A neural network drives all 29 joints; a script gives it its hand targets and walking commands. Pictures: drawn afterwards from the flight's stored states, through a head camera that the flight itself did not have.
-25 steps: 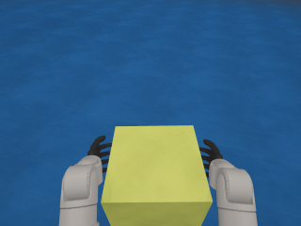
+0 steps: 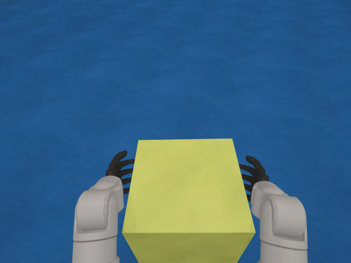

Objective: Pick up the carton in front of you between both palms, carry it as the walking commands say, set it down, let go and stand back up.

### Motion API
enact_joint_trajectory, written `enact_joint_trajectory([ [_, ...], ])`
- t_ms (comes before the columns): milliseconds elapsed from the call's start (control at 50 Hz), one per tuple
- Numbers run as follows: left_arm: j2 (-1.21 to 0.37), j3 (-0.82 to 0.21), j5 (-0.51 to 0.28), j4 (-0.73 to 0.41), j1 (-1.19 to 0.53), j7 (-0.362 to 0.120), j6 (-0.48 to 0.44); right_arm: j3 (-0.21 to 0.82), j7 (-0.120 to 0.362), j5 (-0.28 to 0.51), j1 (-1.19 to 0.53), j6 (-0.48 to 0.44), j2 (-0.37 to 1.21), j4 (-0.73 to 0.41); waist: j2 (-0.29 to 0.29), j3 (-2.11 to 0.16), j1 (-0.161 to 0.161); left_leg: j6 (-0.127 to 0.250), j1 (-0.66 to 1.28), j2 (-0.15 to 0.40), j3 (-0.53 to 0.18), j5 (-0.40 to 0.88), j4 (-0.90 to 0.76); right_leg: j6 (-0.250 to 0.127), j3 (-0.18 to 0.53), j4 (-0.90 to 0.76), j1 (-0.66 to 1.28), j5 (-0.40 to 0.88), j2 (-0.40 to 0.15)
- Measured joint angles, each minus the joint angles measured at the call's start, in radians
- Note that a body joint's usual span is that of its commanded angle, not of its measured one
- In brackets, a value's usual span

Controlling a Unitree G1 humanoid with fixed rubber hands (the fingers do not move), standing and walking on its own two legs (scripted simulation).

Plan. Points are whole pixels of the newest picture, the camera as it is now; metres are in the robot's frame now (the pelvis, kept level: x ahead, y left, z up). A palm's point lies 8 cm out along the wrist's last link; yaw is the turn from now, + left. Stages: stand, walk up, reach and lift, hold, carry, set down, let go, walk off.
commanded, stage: carry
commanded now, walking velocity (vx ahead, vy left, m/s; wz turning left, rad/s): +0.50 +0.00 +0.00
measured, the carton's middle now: (186, 207) +0.26 +0.00 +0.00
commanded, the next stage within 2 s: none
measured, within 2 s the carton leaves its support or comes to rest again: neither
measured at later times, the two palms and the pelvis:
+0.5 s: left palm (135, 100) +0.60 +0.17 +0.06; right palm (227, 105) +0.57 -0.13 +0.06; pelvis +0.32 +0.04 +0.01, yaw -4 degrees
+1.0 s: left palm (145, 68) +0.77 +0.15 +0.08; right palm (224, 69) +0.76 -0.14 +0.08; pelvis +0.49 +0.00 +0.00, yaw +0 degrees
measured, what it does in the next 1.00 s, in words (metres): walks ahead: left foot, then right foot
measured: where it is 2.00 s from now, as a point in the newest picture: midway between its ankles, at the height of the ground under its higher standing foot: (182, 242)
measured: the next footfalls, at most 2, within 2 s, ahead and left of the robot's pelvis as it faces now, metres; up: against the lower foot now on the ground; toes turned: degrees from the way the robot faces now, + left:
left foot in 0.32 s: +0.40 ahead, +0.12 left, +0.00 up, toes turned +9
right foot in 0.68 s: +0.53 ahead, -0.11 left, +0.00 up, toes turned +21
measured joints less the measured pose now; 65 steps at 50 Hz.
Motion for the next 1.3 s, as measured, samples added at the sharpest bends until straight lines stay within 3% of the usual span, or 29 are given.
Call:
enact_joint_trajectory([
  [160,0.003,0.007,-0.02,-0.076,0.017,0.0,-0.02,0.032,-0.001,-0.003,0.011,-0.027,0.001,-0.06,-0.021,0.024,0.01,-0.012,-0.184,0.028,0.026,0.222,-0.376,0.024,0.018,-0.187,0.227,-0.047,0.012],
  [300,0.002,-0.009,-0.005,-0.059,0.017,-0.004,-0.008,0.024,0.0,0.002,0.029,-0.023,-0.001,-0.056,-0.033,0.001,-0.003,0.014,-0.109,0.0,0.118,0.332,-0.624,0.096,0.033,-0.17,0.414,-0.217,-0.009],
  [340,0.006,0.001,0.002,-0.043,0.016,-0.006,-0.008,0.028,0.001,0.001,0.021,-0.035,0.0,-0.018,-0.06,0.003,-0.012,0.052,-0.069,-0.026,0.15,0.328,-0.614,0.11,0.041,-0.003,0.396,-0.312,-0.056],
  [360,0.006,0.012,0.003,-0.028,0.017,-0.007,-0.011,0.033,0.002,-0.002,0.014,-0.045,0.001,0.013,-0.073,0.009,-0.02,0.072,-0.07,-0.031,0.16,0.296,-0.571,0.108,0.069,0.159,0.336,-0.295,-0.074],
  [400,0.006,0.025,0.007,-0.009,0.018,-0.008,-0.014,0.035,0.003,-0.003,0.004,-0.056,0.002,0.054,-0.065,0.036,-0.03,0.087,-0.046,-0.024,0.164,0.243,-0.559,0.102,0.147,0.491,0.174,-0.288,-0.044],
  [440,0.003,0.023,0.01,-0.009,0.022,-0.005,-0.02,0.036,0.002,0.001,0.011,-0.065,0.002,0.057,-0.053,0.068,-0.034,0.068,0.005,-0.019,0.162,0.243,-0.615,0.085,0.17,0.653,0.036,-0.265,-0.014],
  [480,0.004,0.011,0.009,-0.016,0.025,-0.004,-0.031,0.035,0.0,0.005,0.026,-0.077,0.0,0.038,-0.046,0.093,-0.036,0.069,0.06,-0.018,0.16,0.249,-0.684,0.078,0.161,0.612,-0.054,-0.222,-0.006],
  [580,0.004,-0.017,0.005,-0.057,0.031,-0.003,-0.062,0.032,0.0,0.016,0.051,-0.106,-0.002,-0.028,-0.043,0.11,-0.032,0.05,0.167,-0.018,0.146,0.227,-0.77,0.084,0.135,0.243,-0.131,-0.121,-0.003],
  [680,0.006,-0.023,-0.002,-0.122,0.044,0.002,-0.049,0.042,0.001,0.022,0.053,-0.094,-0.003,-0.08,-0.056,0.085,-0.02,0.012,0.246,-0.027,0.138,0.102,-0.688,0.087,0.076,-0.046,-0.052,0.184,-0.01],
  [720,0.005,-0.025,-0.002,-0.112,0.039,0.003,-0.046,0.032,0.002,0.019,0.04,-0.078,-0.002,-0.078,-0.018,0.06,-0.018,-0.007,0.253,-0.001,0.12,0.049,-0.622,0.035,0.053,-0.029,-0.02,0.107,0.007],
  [760,0.003,-0.02,-0.002,-0.082,0.022,0.001,-0.037,0.021,0.002,0.01,0.029,-0.055,-0.002,-0.069,0.017,0.034,-0.02,-0.022,0.262,0.018,0.094,0.018,-0.6,0.01,0.036,-0.001,-0.007,0.036,0.021],
  [840,-0.001,-0.001,0.003,-0.019,-0.005,-0.006,-0.024,0.007,0.002,-0.006,0.005,-0.028,0.001,-0.025,0.029,-0.002,-0.019,-0.041,0.291,0.021,0.07,0.029,-0.628,0.019,0.023,0.019,0.007,-0.013,0.023],
  [980,-0.001,0.006,0.009,0.001,-0.007,-0.008,-0.035,0.004,0.003,-0.007,-0.006,-0.042,0.003,0.008,-0.008,0.013,-0.012,-0.053,0.306,0.01,0.06,0.035,-0.642,0.02,0.039,0.037,0.012,-0.023,0.012],
  [1220,0.005,-0.014,0.031,0.061,0.038,-0.017,-0.132,0.027,0.024,-0.026,0.043,-0.163,-0.003,0.09,-0.019,0.018,-0.009,-0.049,0.305,0.01,0.081,0.066,-0.591,0.041,0.05,0.026,0.045,-0.002,0.001],
  [1300,0.005,-0.017,0.045,0.11,0.032,-0.025,-0.18,0.02,0.032,-0.036,0.047,-0.212,-0.003,0.129,-0.015,0.009,-0.018,-0.04,0.348,-0.003,0.079,0.046,-0.681,0.046,0.054,0.041,0.035,-0.001,-0.005],
])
